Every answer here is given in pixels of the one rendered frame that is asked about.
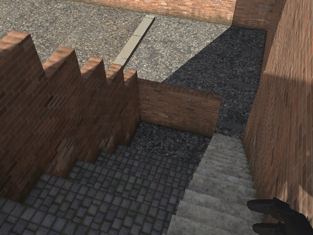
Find right robot hand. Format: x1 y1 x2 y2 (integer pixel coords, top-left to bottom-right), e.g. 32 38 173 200
246 197 313 235

